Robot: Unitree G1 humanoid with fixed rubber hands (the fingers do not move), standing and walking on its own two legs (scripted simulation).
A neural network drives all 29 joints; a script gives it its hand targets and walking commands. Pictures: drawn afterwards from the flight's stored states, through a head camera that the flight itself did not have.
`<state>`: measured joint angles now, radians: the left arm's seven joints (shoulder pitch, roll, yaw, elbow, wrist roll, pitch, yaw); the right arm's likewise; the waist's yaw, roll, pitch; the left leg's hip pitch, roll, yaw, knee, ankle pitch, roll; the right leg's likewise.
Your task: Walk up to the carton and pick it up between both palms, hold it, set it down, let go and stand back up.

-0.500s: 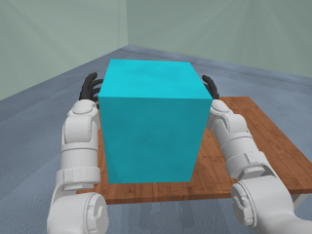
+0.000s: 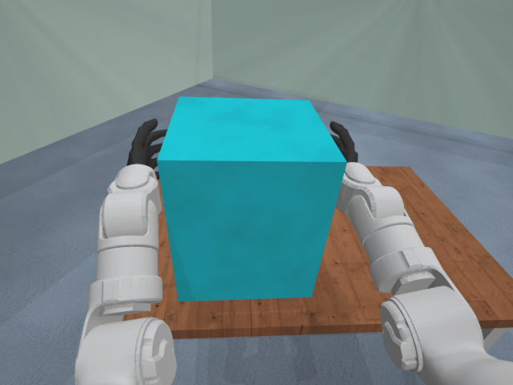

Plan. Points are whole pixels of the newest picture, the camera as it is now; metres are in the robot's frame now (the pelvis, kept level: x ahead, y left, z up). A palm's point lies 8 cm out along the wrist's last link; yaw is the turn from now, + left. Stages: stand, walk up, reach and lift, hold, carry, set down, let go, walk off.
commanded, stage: hold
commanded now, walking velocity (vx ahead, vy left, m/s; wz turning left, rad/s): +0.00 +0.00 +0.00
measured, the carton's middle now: (245, 197) +0.38 +0.00 +0.19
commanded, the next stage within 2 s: none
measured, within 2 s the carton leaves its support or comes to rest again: neither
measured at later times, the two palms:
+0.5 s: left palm (149, 168) +0.37 +0.14 +0.24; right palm (349, 174) +0.37 -0.16 +0.23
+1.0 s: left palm (150, 169) +0.38 +0.14 +0.24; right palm (349, 175) +0.37 -0.16 +0.23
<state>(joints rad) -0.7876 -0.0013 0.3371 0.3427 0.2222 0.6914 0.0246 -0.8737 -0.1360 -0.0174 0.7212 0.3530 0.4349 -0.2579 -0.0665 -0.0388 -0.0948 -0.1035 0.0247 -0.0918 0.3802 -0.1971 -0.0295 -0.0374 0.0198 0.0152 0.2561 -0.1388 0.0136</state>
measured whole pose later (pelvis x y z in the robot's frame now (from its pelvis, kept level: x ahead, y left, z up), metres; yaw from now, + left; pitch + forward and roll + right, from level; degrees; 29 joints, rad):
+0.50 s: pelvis +0.00 +0.00 +0.00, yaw -1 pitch -5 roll -1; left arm -0.79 -0.02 0.35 0.35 0.22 0.68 0.03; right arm -0.85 -0.15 0.01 0.70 0.35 0.44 -0.26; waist -0.06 -0.01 -0.10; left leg -0.09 0.03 -0.08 0.37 -0.19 -0.03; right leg -0.03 0.02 0.03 0.26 -0.14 0.01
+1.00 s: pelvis +0.01 +0.00 +0.00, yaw +0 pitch -5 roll -2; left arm -0.77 -0.03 0.33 0.32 0.24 0.69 0.03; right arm -0.83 -0.16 0.03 0.67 0.37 0.44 -0.26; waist -0.07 -0.01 -0.09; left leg -0.08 0.02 -0.08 0.38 -0.21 -0.02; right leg -0.01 0.02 0.03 0.25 -0.14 0.02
